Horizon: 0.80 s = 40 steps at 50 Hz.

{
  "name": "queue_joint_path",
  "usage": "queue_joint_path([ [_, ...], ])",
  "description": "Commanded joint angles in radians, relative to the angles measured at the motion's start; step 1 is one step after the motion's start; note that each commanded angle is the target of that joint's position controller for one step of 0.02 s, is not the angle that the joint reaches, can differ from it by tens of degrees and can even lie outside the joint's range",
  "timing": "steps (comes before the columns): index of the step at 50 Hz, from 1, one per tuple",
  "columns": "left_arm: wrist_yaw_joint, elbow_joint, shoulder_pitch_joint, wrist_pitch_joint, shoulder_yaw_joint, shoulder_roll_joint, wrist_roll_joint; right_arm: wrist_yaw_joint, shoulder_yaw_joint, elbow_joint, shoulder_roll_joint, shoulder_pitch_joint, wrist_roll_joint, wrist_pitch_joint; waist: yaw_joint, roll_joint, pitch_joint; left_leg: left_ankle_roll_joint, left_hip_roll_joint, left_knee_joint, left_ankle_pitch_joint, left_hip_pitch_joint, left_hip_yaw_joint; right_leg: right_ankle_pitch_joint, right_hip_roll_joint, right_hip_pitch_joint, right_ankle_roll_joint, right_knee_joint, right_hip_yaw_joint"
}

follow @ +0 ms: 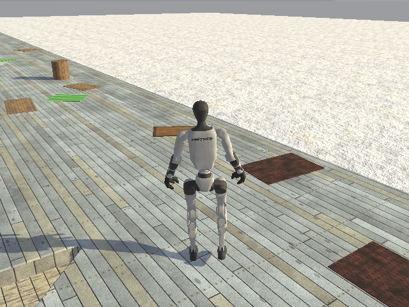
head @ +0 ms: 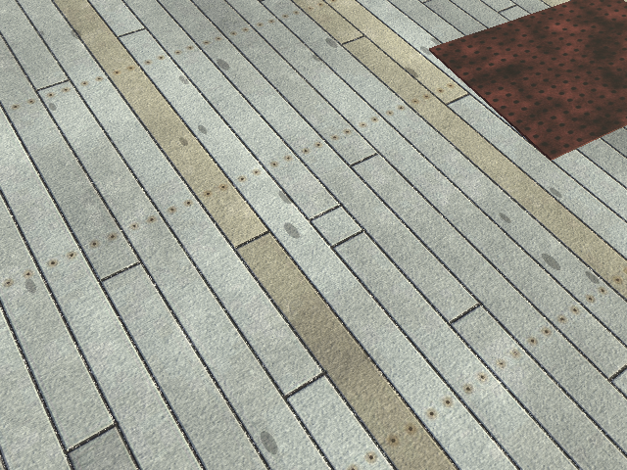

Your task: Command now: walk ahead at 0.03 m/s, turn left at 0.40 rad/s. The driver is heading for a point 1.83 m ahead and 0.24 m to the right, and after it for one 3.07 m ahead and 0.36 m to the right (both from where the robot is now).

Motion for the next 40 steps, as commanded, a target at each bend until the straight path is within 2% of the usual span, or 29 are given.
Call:
queue_joint_path([
  [1,0.016,-0.059,-0.026,-0.004,0.023,0.096,0.002,-0.016,-0.03,-0.059,-0.129,-0.005,0.017,-0.033,-0.007,0.125,-0.189,0.202,0.26,-0.176,0.536,0.301,-0.283,0.043,-0.014,-0.201,-0.006,0.111,0.114],
  [2,0.016,-0.053,-0.009,-0.002,0.023,0.089,0.003,-0.021,-0.022,-0.061,-0.124,-0.018,0.01,-0.031,0.01,0.145,-0.2,0.204,0.248,-0.18,0.563,0.27,-0.264,0.082,-0.001,-0.151,-0.001,0.112,0.106],
  [4,0.015,-0.04,0.017,0.0,0.018,0.074,-0.004,-0.025,-0.019,-0.058,-0.12,-0.027,0.0,-0.034,0.019,0.142,-0.208,0.203,0.23,-0.192,0.543,0.253,-0.238,0.126,0.007,-0.096,0.006,0.026,0.105],
  [7,0.014,-0.034,0.002,0.008,0.002,0.044,-0.003,-0.028,-0.016,-0.041,-0.12,-0.033,0.0,-0.033,0.004,0.152,-0.19,0.198,0.215,-0.2,0.444,0.226,-0.225,0.148,0.005,-0.013,0.014,-0.15,0.104],
  [10,0.011,-0.027,0.001,0.012,0.001,0.058,-0.007,-0.022,-0.013,-0.019,-0.123,-0.038,-0.006,-0.029,-0.014,0.171,-0.158,0.202,0.213,-0.215,0.315,0.169,-0.246,0.15,0.01,0.077,0.011,-0.266,0.09],
  [12,0.007,-0.02,0.009,0.01,0.001,0.061,-0.008,-0.016,-0.005,-0.001,-0.111,-0.043,-0.005,-0.027,-0.015,0.171,-0.135,0.194,0.209,-0.21,0.246,0.153,-0.267,0.16,0.016,0.119,0.001,-0.352,0.083],
  [14,-0.001,0.002,0.05,0.001,-0.005,0.041,-0.001,-0.013,0.009,0.014,-0.085,-0.067,0.006,-0.024,0.023,0.151,-0.121,0.152,0.176,-0.179,0.182,0.121,-0.256,0.304,0.03,0.226,-0.023,-0.562,0.059],
  [15,-0.006,0.009,0.064,-0.004,-0.007,0.047,0.013,-0.012,0.016,0.03,-0.066,-0.039,0.007,-0.027,0.026,0.122,-0.124,0.108,0.147,-0.169,0.134,0.095,-0.246,0.422,0.012,0.3,-0.041,-0.645,0.085],
  [16,-0.005,0.01,0.083,-0.008,-0.003,0.091,0.026,-0.011,0.024,0.04,-0.045,-0.014,-0.008,-0.034,0.005,0.047,-0.14,0.055,0.095,-0.111,0.058,0.058,-0.203,0.568,-0.08,0.365,-0.073,-0.654,0.178],
  [17,-0.003,0.018,0.039,-0.008,0.007,0.141,0.017,-0.004,0.022,0.041,-0.031,0.038,-0.015,-0.041,-0.072,-0.102,-0.133,0.013,0.009,-0.099,-0.028,0.059,-0.117,0.544,-0.128,0.317,-0.135,-0.625,0.21],
  [18,-0.009,0.016,0.005,-0.013,-0.005,0.081,0.012,-0.006,0.025,0.047,-0.038,-0.007,-0.025,-0.039,-0.046,-0.128,-0.127,-0.017,0.002,-0.1,-0.016,0.159,-0.092,0.339,-0.125,0.198,-0.159,-0.667,0.232],
  [19,-0.012,0.011,-0.011,-0.019,-0.016,0.048,0.019,-0.01,0.014,0.052,-0.073,-0.05,-0.017,-0.034,-0.027,-0.09,-0.097,-0.016,0.006,-0.094,0.005,0.181,-0.098,0.249,-0.09,0.159,-0.131,-0.686,0.207],
  [21,-0.011,0.026,-0.006,-0.034,-0.018,0.063,0.018,-0.02,0.012,0.06,-0.065,-0.067,-0.011,-0.018,-0.016,-0.08,-0.069,-0.003,0.016,-0.096,0.054,0.186,-0.112,0.243,-0.056,0.146,-0.087,-0.681,0.171],
  [23,-0.005,0.05,0.026,-0.044,-0.023,0.058,0.013,-0.021,0.012,0.077,-0.055,-0.053,-0.009,-0.016,-0.009,-0.044,-0.062,0.002,0.022,-0.11,0.078,0.183,-0.12,0.26,-0.042,0.164,-0.076,-0.666,0.153],
  [27,0.006,0.078,0.049,-0.039,-0.03,0.052,0.01,-0.021,0.01,0.121,-0.043,-0.038,-0.005,-0.026,0.005,0.005,-0.061,-0.006,0.024,-0.119,0.116,0.172,-0.119,0.29,-0.027,0.203,-0.082,-0.648,0.138],
  [31,0.007,0.101,0.051,-0.034,-0.035,0.046,0.008,-0.025,0.008,0.166,-0.043,-0.025,-0.002,-0.03,0.009,0.033,-0.061,-0.014,0.025,-0.124,0.145,0.18,-0.117,0.312,-0.017,0.22,-0.087,-0.644,0.129],
  [40,0.004,0.156,0.055,-0.028,-0.044,0.036,0.006,-0.036,0.01,0.259,-0.053,-0.009,0.002,-0.032,0.007,0.035,-0.056,-0.019,0.029,-0.132,0.175,0.202,-0.11,0.349,0.004,0.237,-0.088,-0.652,0.113],
])
Keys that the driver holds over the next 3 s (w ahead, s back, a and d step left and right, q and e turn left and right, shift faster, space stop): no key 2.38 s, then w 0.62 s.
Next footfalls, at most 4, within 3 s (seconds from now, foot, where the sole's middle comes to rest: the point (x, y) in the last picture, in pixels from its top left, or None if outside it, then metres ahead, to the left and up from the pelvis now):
0.30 right None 0.06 -0.15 -0.77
2.70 left None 0.15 0.11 -0.77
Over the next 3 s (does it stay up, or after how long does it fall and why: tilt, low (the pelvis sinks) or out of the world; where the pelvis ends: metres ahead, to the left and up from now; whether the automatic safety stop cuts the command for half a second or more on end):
stays up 0.21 0.03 0.01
